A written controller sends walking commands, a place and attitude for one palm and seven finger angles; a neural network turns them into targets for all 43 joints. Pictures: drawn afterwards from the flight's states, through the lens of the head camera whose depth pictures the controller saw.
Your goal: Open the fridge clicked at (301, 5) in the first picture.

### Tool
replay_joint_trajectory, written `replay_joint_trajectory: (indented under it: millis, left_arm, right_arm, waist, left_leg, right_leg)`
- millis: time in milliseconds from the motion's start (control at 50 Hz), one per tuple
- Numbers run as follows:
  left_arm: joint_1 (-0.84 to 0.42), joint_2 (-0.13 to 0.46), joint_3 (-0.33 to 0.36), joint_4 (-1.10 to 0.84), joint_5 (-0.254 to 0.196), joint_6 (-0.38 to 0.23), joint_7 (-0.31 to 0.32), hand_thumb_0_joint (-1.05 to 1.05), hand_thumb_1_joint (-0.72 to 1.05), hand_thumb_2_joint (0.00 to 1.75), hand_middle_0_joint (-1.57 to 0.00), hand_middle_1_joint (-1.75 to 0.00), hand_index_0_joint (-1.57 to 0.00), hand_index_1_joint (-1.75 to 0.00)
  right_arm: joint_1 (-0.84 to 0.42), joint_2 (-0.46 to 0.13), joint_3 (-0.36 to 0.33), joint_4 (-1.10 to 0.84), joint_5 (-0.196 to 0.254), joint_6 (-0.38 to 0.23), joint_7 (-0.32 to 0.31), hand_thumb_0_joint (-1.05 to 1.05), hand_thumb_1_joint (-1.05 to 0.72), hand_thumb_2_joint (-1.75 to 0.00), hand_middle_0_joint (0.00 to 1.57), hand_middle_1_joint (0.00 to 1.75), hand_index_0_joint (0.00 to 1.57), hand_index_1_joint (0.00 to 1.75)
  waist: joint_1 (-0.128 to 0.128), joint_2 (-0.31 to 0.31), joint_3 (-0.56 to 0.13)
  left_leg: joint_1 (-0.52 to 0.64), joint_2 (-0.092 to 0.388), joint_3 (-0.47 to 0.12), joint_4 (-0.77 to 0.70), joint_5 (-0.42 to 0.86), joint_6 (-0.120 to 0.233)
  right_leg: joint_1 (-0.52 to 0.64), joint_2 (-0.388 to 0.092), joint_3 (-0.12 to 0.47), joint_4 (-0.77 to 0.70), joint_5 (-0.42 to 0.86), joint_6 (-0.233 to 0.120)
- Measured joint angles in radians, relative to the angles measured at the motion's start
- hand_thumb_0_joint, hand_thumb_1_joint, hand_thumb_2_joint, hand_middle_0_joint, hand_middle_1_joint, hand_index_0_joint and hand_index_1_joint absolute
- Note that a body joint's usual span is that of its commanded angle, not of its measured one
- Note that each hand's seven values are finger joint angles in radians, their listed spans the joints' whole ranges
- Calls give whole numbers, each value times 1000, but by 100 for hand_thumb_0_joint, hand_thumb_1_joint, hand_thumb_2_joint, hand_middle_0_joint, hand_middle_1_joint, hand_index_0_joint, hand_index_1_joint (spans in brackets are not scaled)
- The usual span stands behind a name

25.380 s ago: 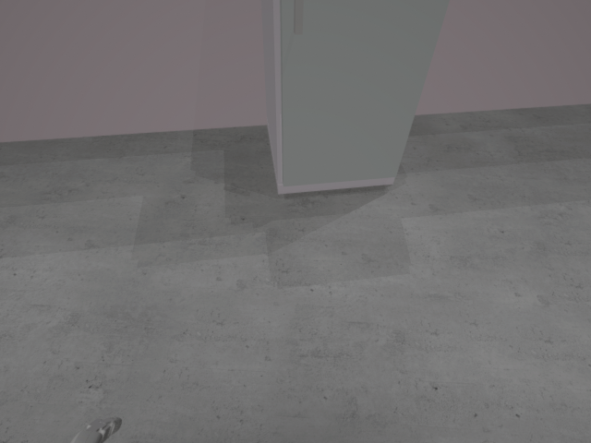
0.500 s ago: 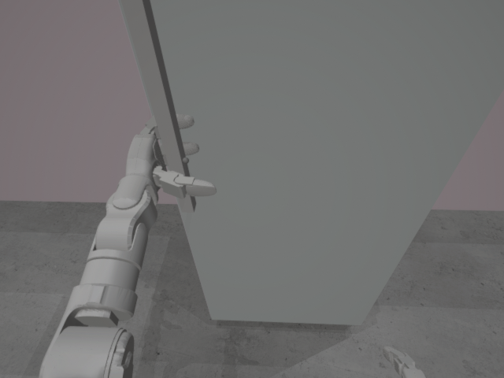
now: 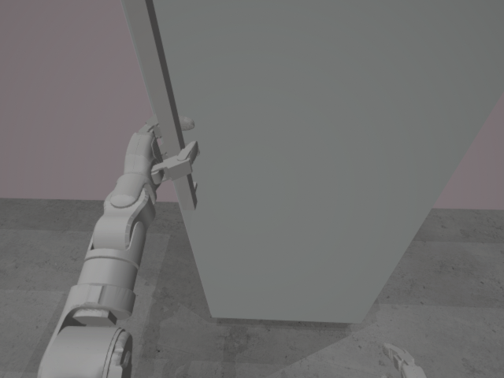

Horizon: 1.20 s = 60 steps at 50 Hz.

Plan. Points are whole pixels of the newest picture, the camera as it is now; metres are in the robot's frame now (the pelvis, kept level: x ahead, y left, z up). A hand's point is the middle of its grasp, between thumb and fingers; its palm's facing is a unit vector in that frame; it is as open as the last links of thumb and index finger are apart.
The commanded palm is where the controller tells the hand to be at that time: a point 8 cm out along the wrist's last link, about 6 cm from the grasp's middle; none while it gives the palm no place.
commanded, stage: grip the handle and tug to test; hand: left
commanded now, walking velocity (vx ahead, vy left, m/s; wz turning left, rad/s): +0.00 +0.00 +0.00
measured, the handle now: (172, 114) +0.45 +0.15 +0.22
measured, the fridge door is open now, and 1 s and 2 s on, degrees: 0 0 11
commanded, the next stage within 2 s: pull the door a little, standing still in 0.78 s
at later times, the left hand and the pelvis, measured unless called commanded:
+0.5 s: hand (185, 158) +0.40 +0.13 +0.17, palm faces +0.01 -1.00 +0.01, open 5.7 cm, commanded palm +0.37 +0.18 +0.17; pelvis -0.01 +0.00 +0.00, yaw +1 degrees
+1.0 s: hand (185, 160) +0.40 +0.13 +0.17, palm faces +0.00 -1.00 +0.01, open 5.8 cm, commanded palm +0.35 +0.18 +0.17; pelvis +0.02 +0.00 +0.00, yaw -1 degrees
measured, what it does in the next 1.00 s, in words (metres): stands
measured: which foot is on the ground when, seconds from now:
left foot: down 0.00-1.00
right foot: down 0.00-1.00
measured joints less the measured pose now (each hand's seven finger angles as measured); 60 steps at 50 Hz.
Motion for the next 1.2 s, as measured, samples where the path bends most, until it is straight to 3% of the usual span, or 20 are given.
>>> replay_joint_trajectory:
  millis: [60,480,760,1040,1200]
  left_arm:
    - [3,-2,4,6,-5,-8,-4,0,69,81,-42,-137,-42,-137]
    - [-85,-10,-22,117,6,-49,13,0,66,85,-42,-140,-42,-140]
    - [39,-9,8,-5,2,-42,26,0,71,80,-36,-140,-35,-140]
    - [159,-24,-7,-241,1,66,17,0,70,79,-35,-140,-36,-140]
    - [269,-24,13,-378,0,121,27,0,73,78,-32,-140,-31,-140]
  right_arm:
    - [4,0,0,4,-1,1,0,1,-90,-90,20,30,20,30]
    - [19,5,2,30,0,-15,-3,1,-90,-90,20,30,20,30]
    - [34,4,-1,-11,4,-26,18,1,-90,-90,20,30,20,30]
    - [-15,0,-1,-35,-4,10,17,1,-90,-90,20,30,20,30]
    - [-46,11,8,-86,-8,40,27,1,-90,-90,20,30,20,30]
  waist:
    - [-1,2,-4]
    - [3,4,6]
    - [-11,5,-13]
    - [13,-14,-17]
    - [3,-4,-43]
  left_leg:
    - [0,-1,2,-2,0,2]
    - [-31,-4,-16,14,12,5]
    - [8,3,22,-5,-3,6]
    - [41,-6,27,-15,-35,2]
    - [59,-6,38,-32,-48,-2]
  right_leg:
    - [-2,-1,2,0,0,2]
    - [-25,-2,-17,14,6,4]
    - [-2,-1,24,-2,5,7]
    - [38,-9,30,-26,-19,7]
    - [43,-10,40,-27,-23,11]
